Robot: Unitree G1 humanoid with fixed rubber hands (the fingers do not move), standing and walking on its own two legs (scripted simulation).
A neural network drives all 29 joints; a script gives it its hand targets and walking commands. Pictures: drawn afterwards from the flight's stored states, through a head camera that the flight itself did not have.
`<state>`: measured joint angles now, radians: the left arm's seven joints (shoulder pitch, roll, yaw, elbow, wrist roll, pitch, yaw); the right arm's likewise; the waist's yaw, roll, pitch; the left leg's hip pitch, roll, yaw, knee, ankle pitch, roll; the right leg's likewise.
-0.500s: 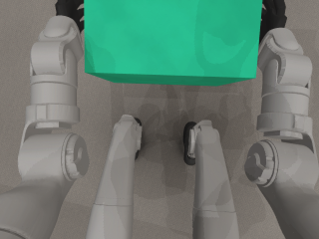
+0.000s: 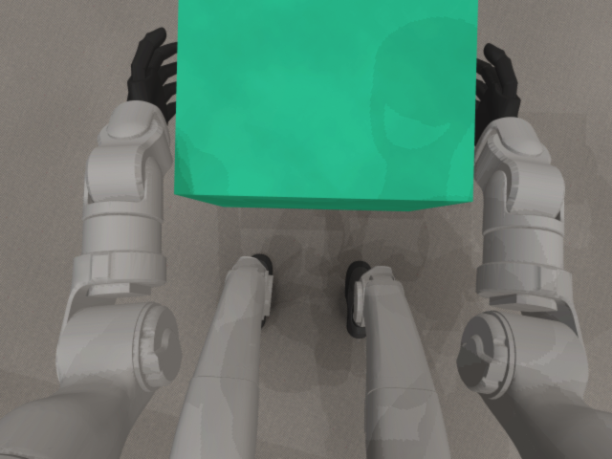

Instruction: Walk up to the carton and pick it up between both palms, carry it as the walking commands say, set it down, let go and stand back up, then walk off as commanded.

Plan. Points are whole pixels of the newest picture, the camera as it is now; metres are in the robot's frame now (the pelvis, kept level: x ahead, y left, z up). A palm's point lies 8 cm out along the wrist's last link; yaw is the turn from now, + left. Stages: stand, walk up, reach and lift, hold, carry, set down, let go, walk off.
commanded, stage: reach and lift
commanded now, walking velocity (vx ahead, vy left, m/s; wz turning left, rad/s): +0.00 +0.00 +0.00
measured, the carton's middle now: (321, 103) +0.50 +0.01 -0.12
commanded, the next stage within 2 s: none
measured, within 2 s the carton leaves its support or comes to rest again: neither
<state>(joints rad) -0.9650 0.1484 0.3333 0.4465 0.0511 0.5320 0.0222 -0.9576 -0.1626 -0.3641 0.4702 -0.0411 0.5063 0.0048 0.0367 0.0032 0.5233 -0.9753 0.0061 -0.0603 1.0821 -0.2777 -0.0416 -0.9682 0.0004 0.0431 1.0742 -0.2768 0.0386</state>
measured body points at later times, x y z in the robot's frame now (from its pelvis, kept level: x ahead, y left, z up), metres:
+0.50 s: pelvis +0.01 +0.00 +0.05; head +0.23 +0.00 +0.44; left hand +0.44 +0.19 +0.00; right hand +0.45 -0.19 -0.01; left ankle +0.14 +0.14 -0.64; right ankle +0.14 -0.14 -0.64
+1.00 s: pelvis +0.08 +0.00 +0.09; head +0.10 -0.01 +0.54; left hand +0.42 +0.20 +0.11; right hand +0.43 -0.19 +0.10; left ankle +0.14 +0.14 -0.64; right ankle +0.14 -0.14 -0.64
